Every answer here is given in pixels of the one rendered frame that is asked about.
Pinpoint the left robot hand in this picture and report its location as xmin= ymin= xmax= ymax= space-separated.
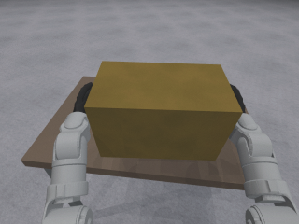
xmin=73 ymin=82 xmax=93 ymax=114

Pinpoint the left robot forearm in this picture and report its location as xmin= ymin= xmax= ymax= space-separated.
xmin=41 ymin=111 xmax=91 ymax=224

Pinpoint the carton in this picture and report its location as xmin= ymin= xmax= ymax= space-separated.
xmin=84 ymin=61 xmax=243 ymax=161

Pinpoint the right robot forearm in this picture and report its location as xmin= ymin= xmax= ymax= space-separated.
xmin=229 ymin=113 xmax=299 ymax=216

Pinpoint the right robot upper arm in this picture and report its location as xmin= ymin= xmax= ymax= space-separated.
xmin=245 ymin=205 xmax=299 ymax=224

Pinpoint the right robot hand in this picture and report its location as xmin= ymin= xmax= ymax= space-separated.
xmin=230 ymin=84 xmax=246 ymax=114

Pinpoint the table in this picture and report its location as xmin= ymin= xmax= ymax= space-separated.
xmin=21 ymin=76 xmax=249 ymax=207

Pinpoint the left robot upper arm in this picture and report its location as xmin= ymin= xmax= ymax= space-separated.
xmin=43 ymin=205 xmax=93 ymax=224

